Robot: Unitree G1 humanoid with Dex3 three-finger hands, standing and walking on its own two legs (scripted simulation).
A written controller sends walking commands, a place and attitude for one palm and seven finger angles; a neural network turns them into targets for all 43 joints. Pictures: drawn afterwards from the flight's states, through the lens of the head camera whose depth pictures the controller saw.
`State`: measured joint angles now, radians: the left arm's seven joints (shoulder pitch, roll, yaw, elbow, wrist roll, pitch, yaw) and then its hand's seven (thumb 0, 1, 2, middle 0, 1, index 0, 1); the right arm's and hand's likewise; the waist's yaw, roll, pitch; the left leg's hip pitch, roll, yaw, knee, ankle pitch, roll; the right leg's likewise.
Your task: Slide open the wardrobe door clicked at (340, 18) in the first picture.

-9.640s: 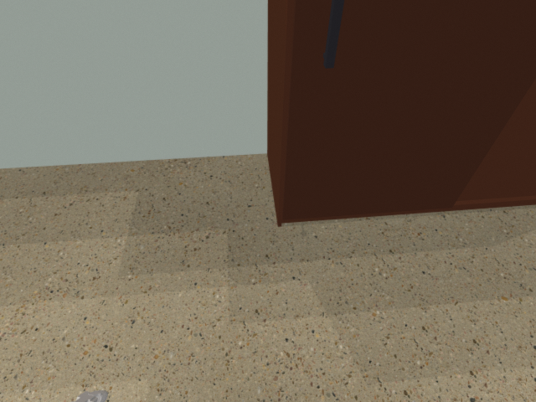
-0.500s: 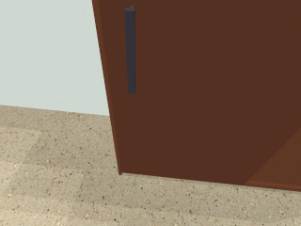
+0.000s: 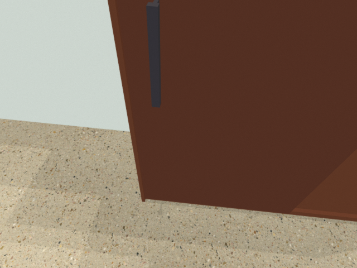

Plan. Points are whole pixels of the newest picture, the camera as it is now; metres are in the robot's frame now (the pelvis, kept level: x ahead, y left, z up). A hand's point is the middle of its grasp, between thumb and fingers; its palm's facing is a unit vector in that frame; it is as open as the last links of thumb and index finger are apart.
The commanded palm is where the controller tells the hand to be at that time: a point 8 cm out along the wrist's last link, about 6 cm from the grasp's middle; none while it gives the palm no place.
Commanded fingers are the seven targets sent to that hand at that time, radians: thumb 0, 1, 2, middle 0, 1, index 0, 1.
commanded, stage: look again from close up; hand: left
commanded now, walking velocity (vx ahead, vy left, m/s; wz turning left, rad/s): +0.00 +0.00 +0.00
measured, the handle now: (156, 59) +0.58 +0.11 +0.18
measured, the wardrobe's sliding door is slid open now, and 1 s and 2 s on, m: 0.00 0.00 0.00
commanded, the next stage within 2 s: shuffle to correct the standing spot in 1.74 s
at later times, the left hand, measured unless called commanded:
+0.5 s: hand out of the picture +0.00 +0.16 -0.18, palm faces +0.02 -0.99 -0.17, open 7.4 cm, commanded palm none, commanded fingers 0.00 0.90 0.90 -0.20 -0.30 -0.20 -0.30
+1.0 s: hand out of the picture +0.00 +0.16 -0.18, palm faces +0.02 -0.98 -0.17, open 7.4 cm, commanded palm none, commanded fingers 0.00 0.90 0.90 -0.20 -0.30 -0.20 -0.30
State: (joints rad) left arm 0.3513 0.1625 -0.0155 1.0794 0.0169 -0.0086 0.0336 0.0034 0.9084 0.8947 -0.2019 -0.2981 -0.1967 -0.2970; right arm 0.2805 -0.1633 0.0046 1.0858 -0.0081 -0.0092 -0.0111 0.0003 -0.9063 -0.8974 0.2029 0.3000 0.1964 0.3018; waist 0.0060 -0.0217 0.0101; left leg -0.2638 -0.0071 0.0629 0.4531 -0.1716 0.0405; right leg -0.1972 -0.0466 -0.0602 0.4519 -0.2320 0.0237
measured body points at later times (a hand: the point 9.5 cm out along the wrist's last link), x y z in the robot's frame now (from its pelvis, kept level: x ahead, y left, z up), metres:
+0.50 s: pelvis +0.01 -0.01 +0.00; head +0.01 +0.01 +0.45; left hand +0.00 +0.21 -0.16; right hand +0.01 -0.23 -0.15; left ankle +0.05 +0.09 -0.74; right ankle +0.01 -0.14 -0.74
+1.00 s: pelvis +0.01 -0.01 +0.00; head +0.01 +0.00 +0.45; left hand +0.00 +0.21 -0.16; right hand +0.01 -0.23 -0.15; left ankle +0.05 +0.09 -0.74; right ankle +0.01 -0.14 -0.74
